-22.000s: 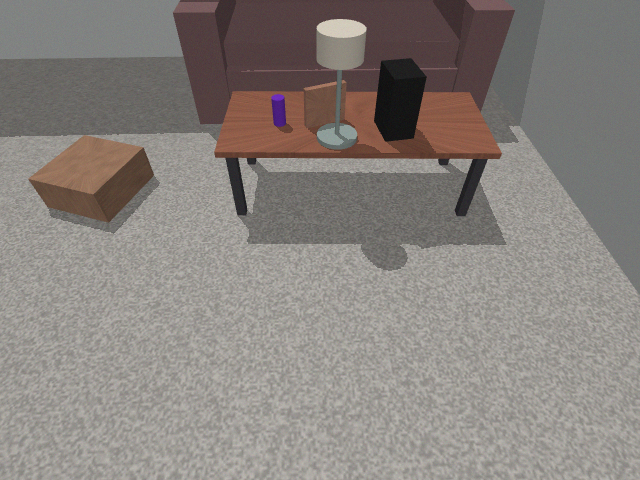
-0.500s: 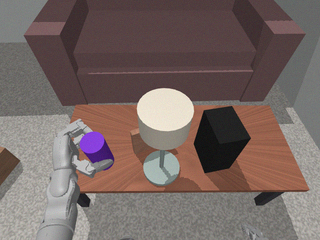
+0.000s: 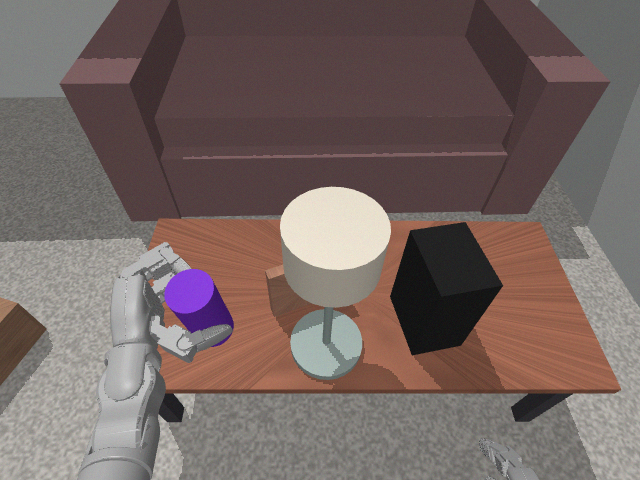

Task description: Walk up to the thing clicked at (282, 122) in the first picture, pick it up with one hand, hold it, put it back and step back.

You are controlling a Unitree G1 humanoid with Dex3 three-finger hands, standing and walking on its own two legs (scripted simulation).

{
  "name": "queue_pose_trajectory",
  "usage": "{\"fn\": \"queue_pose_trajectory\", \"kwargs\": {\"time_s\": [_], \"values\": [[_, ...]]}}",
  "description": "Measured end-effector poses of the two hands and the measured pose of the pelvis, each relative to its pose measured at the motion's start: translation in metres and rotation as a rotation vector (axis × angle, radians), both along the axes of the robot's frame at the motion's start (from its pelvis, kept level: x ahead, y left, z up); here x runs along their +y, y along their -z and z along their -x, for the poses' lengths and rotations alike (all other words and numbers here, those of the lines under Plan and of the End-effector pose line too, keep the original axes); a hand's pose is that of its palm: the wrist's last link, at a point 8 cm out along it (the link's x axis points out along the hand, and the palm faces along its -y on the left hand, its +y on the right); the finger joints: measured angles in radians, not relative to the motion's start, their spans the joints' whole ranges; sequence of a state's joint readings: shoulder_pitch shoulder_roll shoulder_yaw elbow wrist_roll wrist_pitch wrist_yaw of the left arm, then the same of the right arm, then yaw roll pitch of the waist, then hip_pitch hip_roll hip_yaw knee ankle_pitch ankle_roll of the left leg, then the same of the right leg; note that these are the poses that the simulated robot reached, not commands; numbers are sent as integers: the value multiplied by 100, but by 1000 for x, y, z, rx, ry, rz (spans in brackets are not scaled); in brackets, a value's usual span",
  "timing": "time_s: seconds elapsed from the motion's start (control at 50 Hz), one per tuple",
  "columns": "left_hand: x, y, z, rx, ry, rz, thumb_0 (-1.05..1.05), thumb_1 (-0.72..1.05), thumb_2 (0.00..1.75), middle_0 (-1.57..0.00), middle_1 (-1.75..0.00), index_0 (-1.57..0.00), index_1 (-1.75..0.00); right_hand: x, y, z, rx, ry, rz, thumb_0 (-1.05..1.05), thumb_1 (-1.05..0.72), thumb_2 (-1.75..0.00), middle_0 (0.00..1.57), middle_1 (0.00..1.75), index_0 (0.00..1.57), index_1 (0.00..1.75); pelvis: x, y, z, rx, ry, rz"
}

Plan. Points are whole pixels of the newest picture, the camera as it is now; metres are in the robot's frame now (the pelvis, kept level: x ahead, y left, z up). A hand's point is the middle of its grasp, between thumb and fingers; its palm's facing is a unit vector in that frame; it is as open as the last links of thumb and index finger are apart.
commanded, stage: hold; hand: left
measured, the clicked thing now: (202, 311) +0.32 +0.15 +0.05
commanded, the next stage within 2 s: crouch in 1.80 s
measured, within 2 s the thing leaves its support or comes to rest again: neither
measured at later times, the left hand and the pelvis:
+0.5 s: hand (186, 299) +0.34 +0.17 +0.06, palm faces +0.15 -0.99 +0.00, open 9.3 cm; pelvis +0.00 +0.00 +0.00, yaw +0 degrees
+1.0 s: hand (190, 297) +0.34 +0.17 +0.06, palm faces +0.16 -0.99 +0.00, open 9.3 cm; pelvis +0.00 +0.00 +0.00, yaw +0 degrees
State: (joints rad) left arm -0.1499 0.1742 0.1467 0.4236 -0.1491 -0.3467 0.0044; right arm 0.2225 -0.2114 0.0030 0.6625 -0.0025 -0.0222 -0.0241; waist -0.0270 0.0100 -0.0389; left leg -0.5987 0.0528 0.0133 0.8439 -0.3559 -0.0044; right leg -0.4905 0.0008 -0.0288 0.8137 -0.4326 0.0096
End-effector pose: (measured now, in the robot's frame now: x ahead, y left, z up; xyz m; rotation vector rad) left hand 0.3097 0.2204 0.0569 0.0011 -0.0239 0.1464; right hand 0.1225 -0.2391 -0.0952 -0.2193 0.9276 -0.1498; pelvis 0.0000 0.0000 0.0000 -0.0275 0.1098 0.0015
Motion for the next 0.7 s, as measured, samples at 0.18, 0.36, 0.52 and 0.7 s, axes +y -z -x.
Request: {"fn": "queue_pose_trajectory", "kwargs": {"time_s": [0.18, 0.36, 0.52, 0.7], "values": [[2, 1, 1, 12, -2, 2, -8, -61, 96, -93, -144, -101, -144, 3, -2, -3, -12, -6, -2, 1, -92, -90, 20, 30, 20, 30, 1, -1, 1, -4, -1, 0], [2, 1, 3, 7, 2, -2, -8, -61, 96, -92, -145, -100, -145, 3, -2, 1, -4, -7, -1, 1, -92, -90, 20, 30, 20, 30, 2, -1, 1, -7, -1, 1], [2, 0, 3, 5, -3, -4, -8, -60, 96, -92, -145, -100, -144, 3, 0, 5, 3, -3, -6, 1, -92, -90, 20, 30, 20, 30, 1, -1, 3, -8, -1, -1], [1, 2, 3, 9, -4, 3, -8, -61, 97, -92, -145, -100, -145, 0, 0, 5, 3, -4, -4, 1, -92, -90, 20, 30, 20, 30, -1, -1, 3, -7, -2, -2]]}}
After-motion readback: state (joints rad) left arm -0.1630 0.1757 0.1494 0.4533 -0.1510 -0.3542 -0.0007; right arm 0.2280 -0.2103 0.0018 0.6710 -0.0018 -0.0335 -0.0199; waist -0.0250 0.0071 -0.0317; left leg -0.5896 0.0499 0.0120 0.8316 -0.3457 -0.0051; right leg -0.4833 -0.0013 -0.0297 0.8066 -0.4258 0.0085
